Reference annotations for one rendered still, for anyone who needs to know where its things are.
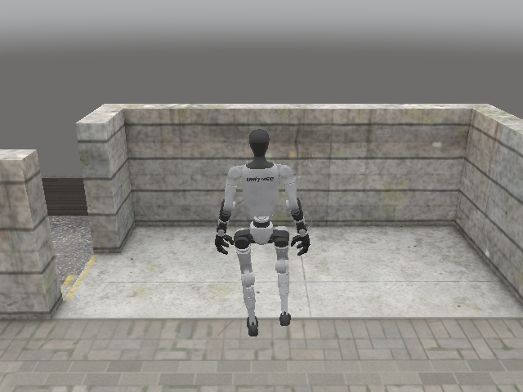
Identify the right robot hand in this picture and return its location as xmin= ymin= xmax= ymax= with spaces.
xmin=291 ymin=234 xmax=310 ymax=256

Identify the robot right forearm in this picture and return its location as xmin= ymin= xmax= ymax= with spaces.
xmin=291 ymin=198 xmax=308 ymax=237

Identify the right robot upper arm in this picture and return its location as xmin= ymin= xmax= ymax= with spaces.
xmin=277 ymin=164 xmax=299 ymax=210

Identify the left robot upper arm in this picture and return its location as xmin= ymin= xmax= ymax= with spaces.
xmin=223 ymin=165 xmax=243 ymax=212

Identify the left robot hand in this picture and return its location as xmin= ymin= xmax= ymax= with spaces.
xmin=215 ymin=234 xmax=234 ymax=255

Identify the right robot foot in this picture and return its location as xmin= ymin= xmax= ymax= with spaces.
xmin=279 ymin=311 xmax=291 ymax=326

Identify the robot left forearm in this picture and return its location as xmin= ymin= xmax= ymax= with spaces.
xmin=216 ymin=199 xmax=231 ymax=237

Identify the robot head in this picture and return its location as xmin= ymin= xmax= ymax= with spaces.
xmin=246 ymin=129 xmax=274 ymax=169

